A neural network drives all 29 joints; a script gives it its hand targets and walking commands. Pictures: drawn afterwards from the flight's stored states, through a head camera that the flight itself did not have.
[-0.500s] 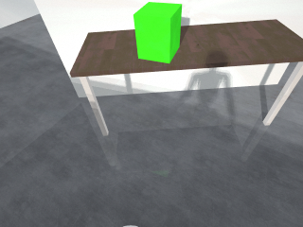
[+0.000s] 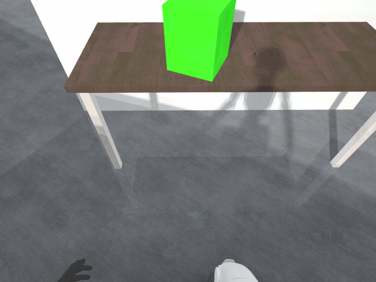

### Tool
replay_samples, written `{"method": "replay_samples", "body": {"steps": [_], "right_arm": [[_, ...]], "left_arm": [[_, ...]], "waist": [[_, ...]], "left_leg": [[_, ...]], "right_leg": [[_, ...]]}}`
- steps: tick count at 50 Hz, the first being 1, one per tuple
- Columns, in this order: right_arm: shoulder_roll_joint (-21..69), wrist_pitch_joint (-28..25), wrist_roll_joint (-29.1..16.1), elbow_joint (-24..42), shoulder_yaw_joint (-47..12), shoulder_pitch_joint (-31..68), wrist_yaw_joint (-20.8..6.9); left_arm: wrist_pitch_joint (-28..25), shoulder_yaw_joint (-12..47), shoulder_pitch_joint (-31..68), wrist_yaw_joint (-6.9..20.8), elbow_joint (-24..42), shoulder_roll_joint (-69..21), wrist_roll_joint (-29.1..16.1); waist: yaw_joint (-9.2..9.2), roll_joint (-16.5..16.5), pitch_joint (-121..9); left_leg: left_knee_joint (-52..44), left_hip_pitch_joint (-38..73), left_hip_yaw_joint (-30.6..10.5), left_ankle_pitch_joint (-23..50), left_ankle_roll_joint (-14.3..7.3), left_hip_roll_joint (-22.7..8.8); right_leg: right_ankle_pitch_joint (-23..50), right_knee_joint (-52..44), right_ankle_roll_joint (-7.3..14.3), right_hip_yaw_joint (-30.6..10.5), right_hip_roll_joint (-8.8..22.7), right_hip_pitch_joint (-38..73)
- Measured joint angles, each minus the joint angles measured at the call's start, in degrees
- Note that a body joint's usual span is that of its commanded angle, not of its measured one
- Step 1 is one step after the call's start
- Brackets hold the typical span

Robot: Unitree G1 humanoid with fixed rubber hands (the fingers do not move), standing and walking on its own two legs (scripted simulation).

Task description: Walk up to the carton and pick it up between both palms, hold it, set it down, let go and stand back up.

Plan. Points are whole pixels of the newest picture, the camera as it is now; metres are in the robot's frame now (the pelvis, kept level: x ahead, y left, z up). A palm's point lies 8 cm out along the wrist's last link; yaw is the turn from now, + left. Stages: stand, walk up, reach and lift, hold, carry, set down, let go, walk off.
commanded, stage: walk up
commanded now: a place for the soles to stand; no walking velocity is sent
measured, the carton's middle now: (199, 33) +0.95 -0.03 +0.04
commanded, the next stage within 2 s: none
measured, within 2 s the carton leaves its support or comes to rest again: neither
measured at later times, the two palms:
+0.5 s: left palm (61, 272) +0.15 +0.28 -0.07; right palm (334, 273) +0.16 -0.31 -0.11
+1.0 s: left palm (75, 232) +0.25 +0.30 -0.12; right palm (319, 247) +0.20 -0.28 -0.09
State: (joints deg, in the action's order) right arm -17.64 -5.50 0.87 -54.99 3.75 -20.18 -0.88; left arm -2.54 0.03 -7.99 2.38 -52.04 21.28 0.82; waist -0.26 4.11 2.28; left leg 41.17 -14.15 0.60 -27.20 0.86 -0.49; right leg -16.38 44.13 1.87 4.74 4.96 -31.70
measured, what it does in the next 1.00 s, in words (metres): walks ahead: left foot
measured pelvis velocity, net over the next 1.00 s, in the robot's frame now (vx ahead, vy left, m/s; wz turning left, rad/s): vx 0.18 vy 0.02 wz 0.03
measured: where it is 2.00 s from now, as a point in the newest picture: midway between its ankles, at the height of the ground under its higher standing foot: outside the picture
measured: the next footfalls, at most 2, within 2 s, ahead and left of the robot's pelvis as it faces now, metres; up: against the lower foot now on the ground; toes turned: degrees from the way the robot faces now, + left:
left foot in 0.64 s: +0.24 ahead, +0.13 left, +0.00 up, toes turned +1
right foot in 1.08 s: +0.26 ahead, -0.12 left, +0.00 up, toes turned +3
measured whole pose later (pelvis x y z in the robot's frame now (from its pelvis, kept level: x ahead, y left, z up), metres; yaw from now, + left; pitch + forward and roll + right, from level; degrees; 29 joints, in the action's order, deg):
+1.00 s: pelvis +0.18 +0.02 +0.01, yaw +2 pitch -3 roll +0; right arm -18.1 -4.2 0.9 -54.9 1.7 -18.7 0.0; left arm -1.2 0.0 -11.8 1.2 -53.3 21.1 0.8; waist -0.3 3.6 5.3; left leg 40.3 -18.9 4.3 -19.0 -3.3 0.2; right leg -22.4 56.0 1.7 -4.0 0.4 -27.8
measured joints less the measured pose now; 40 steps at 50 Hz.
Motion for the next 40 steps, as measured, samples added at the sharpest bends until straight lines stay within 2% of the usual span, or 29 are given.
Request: {"method": "replay_samples", "body": {"steps": [1, 2, 5, 7, 11, 16, 22, 29, 32, 34, 37, 40], "right_arm": [[-0.1, 0.0, 0.0, 0.0, 0.1, 0.3, 0.0], [-0.1, 0.0, 0.0, 0.0, 0.1, 0.6, 0.0], [-0.1, 0.6, 0.0, 0.0, -0.8, 0.8, 0.0], [-0.1, 1.1, 0.0, 0.0, -0.5, 0.7, 0.0], [-0.3, 1.7, 0.0, 0.0, 0.5, 0.7, 0.0], [-0.5, 2.9, 0.0, 0.0, 1.4, 0.7, 0.0], [-0.5, 3.6, 0.0, 0.0, 1.2, 0.7, 0.0], [-0.5, 3.6, 0.0, 0.1, 0.6, 1.0, 0.0], [-0.5, 2.7, 0.0, 0.1, 0.6, 1.0, 0.0], [-0.5, 1.8, 0.0, 0.1, 0.0, 1.3, 0.0], [-0.4, 1.6, 0.0, 0.1, -0.1, 1.2, 0.0], [-0.4, 1.3, 0.0, 0.1, -0.5, 1.2, 0.2]], "left_arm": [[-0.2, 0.0, -0.1, 0.0, 0.0, 0.0, 0.0], [-0.4, 0.0, -0.3, 0.0, 0.0, 0.0, 0.0], [-0.6, 0.0, -2.2, 0.0, -0.3, -0.1, 0.0], [-0.6, 0.0, -3.7, 0.0, -0.7, -0.1, 0.0], [-0.7, 0.0, -5.8, 0.0, -0.9, -0.1, 0.0], [-1.0, 0.0, -7.9, 0.0, -1.0, -0.1, 0.0], [-1.4, 0.0, -9.1, 0.0, -1.1, -0.1, 0.0], [-1.4, 0.0, -10.2, 0.0, -1.1, -0.1, 0.0], [-1.4, 0.0, -10.2, 0.0, -0.9, -0.1, 0.0], [-0.7, 0.0, -9.9, 0.0, -0.9, -0.1, 0.0], [0.1, 0.0, -7.9, 0.0, -0.9, -0.2, 0.0], [0.2, 0.0, -5.7, 0.0, -0.7, -0.2, 0.0]], "waist": [[0.01, -0.8, 0.5], [0.05, -1.9, 1.6], [0.05, -3.5, 2.3], [0.02, -4.2, 2.3], [0.0, -6.0, 2.3], [-0.02, -7.8, 2.3], [-0.04, -8.6, 2.3], [-0.07, -8.2, 2.3], [-0.11, -7.2, 2.4], [-0.18, -4.8, 3.1], [-0.19, -4.2, 3.1], [-0.14, -3.5, 3.1]], "left_leg": [[2.0, 0.0, -0.4, -0.9, 0.0, -0.7], [5.7, -0.2, -1.4, -1.3, 0.0, -1.3], [20.1, -3.0, -2.9, -0.7, 0.0, -1.1], [24.4, -3.9, -2.8, 2.6, 0.0, -1.2], [24.5, -5.0, -2.9, 9.5, 0.0, -1.4], [21.7, -5.1, -3.1, 13.6, 0.0, -1.4], [15.1, -5.2, -3.4, 12.7, 0.0, -1.4], [6.2, -5.1, -2.5, 6.5, 0.0, -1.7], [0.1, -4.8, -0.8, 8.7, -0.2, -1.5], [0.8, -4.7, 1.1, 9.2, -2.5, 0.2], [0.5, -4.7, 1.2, 8.3, -4.1, 0.3], [-0.6, -4.6, 1.1, 8.7, -4.2, 0.4]], "right_leg": [[4.0, -0.4, 0.7, 0.6, -0.5, 0.7], [3.9, 0.7, 1.5, 1.3, -1.3, 1.8], [-0.3, 0.7, 2.6, 2.5, -2.4, 6.3], [-1.0, -1.3, 2.8, 3.0, -2.7, 9.9], [-0.6, -6.5, 2.8, 4.0, -3.5, 15.9], [-0.1, -11.9, 2.8, 4.5, -4.9, 21.4], [-1.6, -14.1, 2.7, 5.6, -6.1, 25.1], [-5.0, -13.5, 1.2, 7.1, -6.2, 28.1], [-8.0, -9.4, -0.1, 7.2, -5.0, 26.8], [-8.6, -0.5, -0.2, 5.3, -2.5, 22.8], [-11.1, 14.4, -0.2, 0.8, -4.2, 14.2], [-9.6, 18.1, -0.2, -2.5, -4.9, 8.0]]}}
